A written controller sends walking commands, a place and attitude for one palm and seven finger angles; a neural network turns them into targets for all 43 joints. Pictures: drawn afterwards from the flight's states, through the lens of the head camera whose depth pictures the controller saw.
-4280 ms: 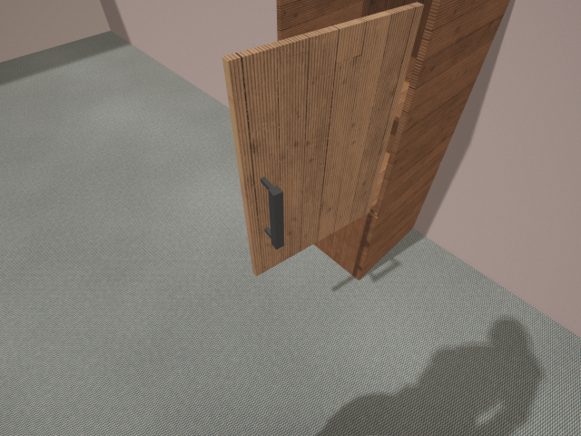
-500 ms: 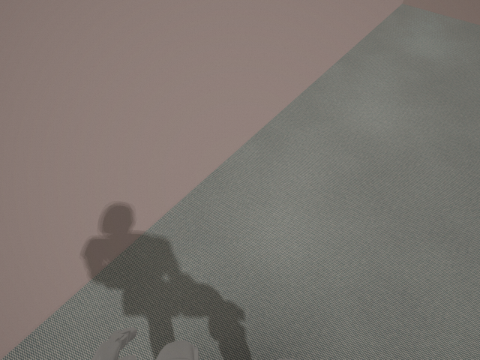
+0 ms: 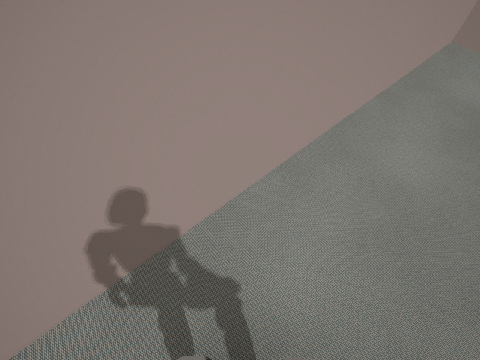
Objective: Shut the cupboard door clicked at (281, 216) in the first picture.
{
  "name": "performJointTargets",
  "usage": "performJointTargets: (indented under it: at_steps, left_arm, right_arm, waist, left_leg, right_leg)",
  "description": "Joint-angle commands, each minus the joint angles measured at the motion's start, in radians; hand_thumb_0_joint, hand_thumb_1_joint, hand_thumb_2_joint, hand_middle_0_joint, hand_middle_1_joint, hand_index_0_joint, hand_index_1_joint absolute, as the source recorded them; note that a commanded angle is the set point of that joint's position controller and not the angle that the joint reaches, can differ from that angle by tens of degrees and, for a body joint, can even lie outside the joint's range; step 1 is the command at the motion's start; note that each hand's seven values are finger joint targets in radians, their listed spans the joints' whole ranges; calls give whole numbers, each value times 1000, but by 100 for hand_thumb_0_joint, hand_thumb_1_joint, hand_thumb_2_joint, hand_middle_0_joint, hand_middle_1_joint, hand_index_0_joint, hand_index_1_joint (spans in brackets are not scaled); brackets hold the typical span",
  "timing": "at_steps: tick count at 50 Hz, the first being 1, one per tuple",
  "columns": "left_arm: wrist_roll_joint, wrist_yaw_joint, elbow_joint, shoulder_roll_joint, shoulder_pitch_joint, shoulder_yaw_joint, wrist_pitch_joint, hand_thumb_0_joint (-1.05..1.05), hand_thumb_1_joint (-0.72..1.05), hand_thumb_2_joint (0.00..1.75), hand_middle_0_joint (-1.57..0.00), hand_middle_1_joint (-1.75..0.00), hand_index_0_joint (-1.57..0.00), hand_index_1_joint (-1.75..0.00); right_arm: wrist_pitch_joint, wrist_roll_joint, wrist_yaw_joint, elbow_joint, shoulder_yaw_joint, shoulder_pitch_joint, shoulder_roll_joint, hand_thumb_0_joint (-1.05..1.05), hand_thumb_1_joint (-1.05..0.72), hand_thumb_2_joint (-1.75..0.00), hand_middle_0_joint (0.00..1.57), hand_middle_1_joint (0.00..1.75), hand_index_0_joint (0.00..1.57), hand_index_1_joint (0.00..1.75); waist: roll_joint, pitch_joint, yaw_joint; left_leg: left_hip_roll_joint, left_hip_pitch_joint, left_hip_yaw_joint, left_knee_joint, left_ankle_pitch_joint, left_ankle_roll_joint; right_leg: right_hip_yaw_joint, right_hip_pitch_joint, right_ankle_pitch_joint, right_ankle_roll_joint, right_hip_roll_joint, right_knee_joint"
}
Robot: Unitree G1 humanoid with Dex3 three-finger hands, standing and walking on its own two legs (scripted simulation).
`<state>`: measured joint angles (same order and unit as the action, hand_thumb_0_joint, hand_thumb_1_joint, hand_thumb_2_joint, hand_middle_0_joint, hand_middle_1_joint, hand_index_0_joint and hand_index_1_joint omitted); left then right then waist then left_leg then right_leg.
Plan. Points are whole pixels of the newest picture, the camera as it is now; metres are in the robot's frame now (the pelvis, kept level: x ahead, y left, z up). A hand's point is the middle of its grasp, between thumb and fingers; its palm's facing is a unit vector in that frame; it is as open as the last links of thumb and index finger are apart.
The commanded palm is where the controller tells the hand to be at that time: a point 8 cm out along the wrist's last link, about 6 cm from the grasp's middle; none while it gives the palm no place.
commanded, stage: turn to face it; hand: left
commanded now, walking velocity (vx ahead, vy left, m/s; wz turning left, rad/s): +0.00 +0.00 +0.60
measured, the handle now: out of the picture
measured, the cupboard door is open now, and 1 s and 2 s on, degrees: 80 80 80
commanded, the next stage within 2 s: none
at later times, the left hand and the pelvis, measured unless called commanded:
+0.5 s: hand out of the picture +0.04 +0.16 -0.18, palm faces +0.34 -0.91 -0.23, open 7.4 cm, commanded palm none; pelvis +0.05 -0.05 -0.01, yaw +20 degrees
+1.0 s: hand out of the picture +0.03 +0.09 -0.15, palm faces +0.59 -0.76 -0.28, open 7.4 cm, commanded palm none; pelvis +0.11 -0.10 +0.01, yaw +38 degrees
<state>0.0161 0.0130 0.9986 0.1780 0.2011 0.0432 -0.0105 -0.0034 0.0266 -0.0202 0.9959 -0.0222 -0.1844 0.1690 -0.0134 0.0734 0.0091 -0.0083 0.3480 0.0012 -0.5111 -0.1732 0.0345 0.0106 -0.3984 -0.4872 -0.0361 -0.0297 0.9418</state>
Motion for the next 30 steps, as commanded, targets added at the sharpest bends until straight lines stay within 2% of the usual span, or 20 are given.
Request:
performJointTargets:
  at_steps: [1, 4, 6, 7, 8, 9, 10, 11, 13, 16, 19, 21, 22, 23, 24, 25, 26, 27, 28, 30]
  left_arm:
    - [2, 2, -80, 74, 38, 30, -2, 0, 90, 90, -20, -30, -20, -30]
    - [0, 4, -94, 82, 59, 39, -1, 0, 90, 90, -20, -30, -20, -30]
    - [2, 9, -89, 122, 119, 51, 10, 0, 90, 90, -20, -30, -20, -30]
    - [12, 16, -92, 191, 146, 65, 18, 0, 90, 90, -20, -30, -20, -30]
    - [20, 19, -107, 275, 140, 79, 20, 0, 90, 90, -20, -30, -20, -30]
    - [13, 21, -123, 268, 100, 67, 19, 0, 90, 90, -20, -30, -20, -30]
    - [15, 21, -143, 231, 25, 57, 24, 0, 90, 90, -20, -30, -20, -30]
    - [12, 25, -154, 197, -28, 55, 20, 0, 90, 90, -20, -30, -20, -30]
    - [11, 21, -159, 177, -44, 40, 22, 0, 90, 90, -20, -30, -20, -30]
    - [16, 21, -138, 202, 28, 48, 24, 0, 90, 90, -20, -30, -20, -30]
    - [16, 18, -124, 244, 84, 56, 24, 0, 90, 90, -20, -30, -20, -30]
    - [13, 14, -124, 255, 79, 59, 23, 0, 90, 90, -20, -30, -20, -30]
    - [6, 11, -131, 264, 64, 61, 22, 0, 90, 90, -20, -30, -20, -30]
    - [-1, 10, -141, 258, 43, 59, 21, 0, 90, 90, -20, -30, -20, -30]
    - [-8, 4, -171, 208, 32, 52, 17, 0, 90, 90, -20, -30, -20, -30]
    - [-10, 4, -219, 143, -30, 27, 12, 0, 90, 90, -20, -30, -20, -30]
    - [1, 14, -238, 180, -81, 28, -6, 0, 90, 90, -20, -30, -20, -30]
    - [3, 14, -241, 165, -92, 32, -7, 0, 90, 90, -20, -30, -20, -30]
    - [4, 14, -215, 153, -91, 36, -9, 0, 90, 90, -20, -30, -20, -30]
    - [2, 4, -189, 163, -50, 41, -22, 0, 90, 90, -20, -30, -20, -30]
  right_arm:
    - [6, 3, -6, -73, -69, -37, 222, 0, -90, -90, 20, 30, 20, 30]
    - [22, 3, -1, -97, -83, 1, 233, 0, -90, -90, 20, 30, 20, 30]
    - [28, -7, 5, -115, -88, 32, 218, 0, -90, -90, 20, 30, 20, 30]
    - [29, -15, 10, -130, -84, 30, 164, 0, -90, -90, 20, 30, 20, 30]
    - [25, -14, 15, -155, -79, 60, 125, 0, -90, -90, 20, 30, 20, 30]
    - [27, -6, 21, -155, -88, 75, 170, 0, -90, -90, 20, 30, 20, 30]
    - [36, -7, 30, -138, -90, 19, 157, 0, -90, -90, 20, 30, 20, 30]
    - [48, -8, 31, -121, -92, 14, 139, 0, -90, -90, 20, 30, 20, 30]
    - [52, -9, 40, -116, -77, 9, 126, 0, -90, -90, 20, 30, 20, 30]
    - [47, -15, 48, -135, -61, 72, 101, 0, -90, -90, 20, 30, 20, 30]
    - [38, -16, 50, -155, -49, 113, 99, 0, -90, -90, 20, 30, 20, 30]
    - [34, -15, 48, -161, -53, 84, 121, 0, -90, -90, 20, 30, 20, 30]
    - [33, -12, 45, -153, -58, 43, 143, 0, -90, -90, 20, 30, 20, 30]
    - [28, -8, 43, -134, -68, -36, 182, 0, -90, -90, 20, 30, 20, 30]
    - [19, 2, 37, -122, -95, -110, 287, 0, -90, -90, 20, 30, 20, 30]
    - [22, -5, 27, -114, -117, -182, 375, 0, -90, -90, 20, 30, 20, 30]
    - [30, -9, 22, -95, -110, -199, 360, 0, -90, -90, 20, 30, 20, 30]
    - [25, -3, 14, -113, -106, -148, 345, 0, -90, -90, 20, 30, 20, 30]
    - [23, -1, 6, -127, -101, -82, 318, 0, -90, -90, 20, 30, 20, 30]
    - [26, 0, 4, -154, -86, 31, 280, 0, -90, -90, 20, 30, 20, 30]
  waist:
    - [128, -134, -14]
    - [173, -126, 5]
    - [106, -135, 44]
    - [-76, -144, 60]
    - [-317, -111, 79]
    - [-225, -87, 61]
    - [-165, -80, 7]
    - [-187, -64, -15]
    - [-199, -39, -30]
    - [-169, -49, 10]
    - [-180, -82, 41]
    - [-193, -114, 22]
    - [-186, -134, -7]
    - [-132, -184, -53]
    - [109, -258, -96]
    - [333, -269, -131]
    - [165, -248, -127]
    - [125, -201, -108]
    - [205, -168, -84]
    - [231, -90, -32]
  left_leg:
    - [229, -38, 281, 200, 93, 133]
    - [196, 35, 318, 175, -21, 114]
    - [128, 143, 280, 88, -80, 58]
    - [34, 285, 182, -68, -206, -6]
    - [-66, 355, -6, -338, -395, -78]
    - [-7, 310, 38, -548, -431, -68]
    - [13, 277, 52, -643, -350, -69]
    - [33, 271, 28, -683, -317, -78]
    - [51, 248, -15, -641, -270, -95]
    - [40, 203, -83, -406, -269, -103]
    - [15, 142, -128, -244, -264, -93]
    - [-4, 54, -149, -121, -193, -80]
    - [-12, -31, -152, -50, -108, -71]
    - [12, -184, -124, 50, 41, -52]
    - [220, -405, 140, 73, 346, 44]
    - [454, -463, 459, 96, 807, 213]
    - [470, -425, 382, 72, 733, 241]
    - [439, -352, 358, 109, 551, 231]
    - [367, -286, 327, 118, 455, 196]
    - [279, -151, 221, 144, 298, 135]
  right_leg:
    - [22, 58, 49, -15, 15, -101]
    - [34, 163, 110, -12, 38, -263]
    - [12, 339, 220, -6, 12, -493]
    - [-163, 453, 128, 42, -169, -642]
    - [-425, 396, 186, 155, -436, -733]
    - [-391, 273, 305, 210, -480, -710]
    - [-273, 208, 289, 207, -415, -689]
    - [-218, 196, 358, 188, -370, -666]
    - [-40, 207, 556, 158, -301, -612]
    - [43, 322, 769, 137, -290, -542]
    - [59, 395, 917, 138, -305, -470]
    - [88, 393, 957, 111, -298, -395]
    - [120, 356, 947, 87, -289, -336]
    - [147, 279, 867, 53, -281, -210]
    - [179, 28, 461, -9, -183, -2]
    - [115, -189, -193, -54, -64, 209]
    - [-4, -207, -178, -36, -95, 255]
    - [-3, -227, -132, -41, -97, 261]
    - [-20, -219, -78, -46, -97, 244]
    - [-20, -143, 3, -44, -79, 178]
